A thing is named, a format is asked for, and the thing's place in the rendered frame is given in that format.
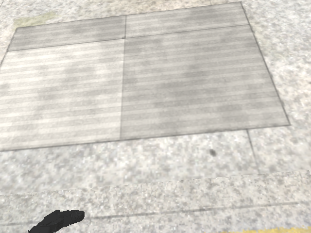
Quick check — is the left robot hand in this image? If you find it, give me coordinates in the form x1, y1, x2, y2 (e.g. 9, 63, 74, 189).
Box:
27, 210, 85, 233

